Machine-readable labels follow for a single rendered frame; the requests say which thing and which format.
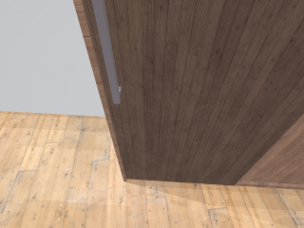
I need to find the handle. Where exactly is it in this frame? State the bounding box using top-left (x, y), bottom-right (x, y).
top-left (91, 0), bottom-right (122, 105)

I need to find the wardrobe door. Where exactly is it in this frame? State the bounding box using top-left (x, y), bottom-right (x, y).
top-left (82, 0), bottom-right (304, 186)
top-left (240, 114), bottom-right (304, 185)

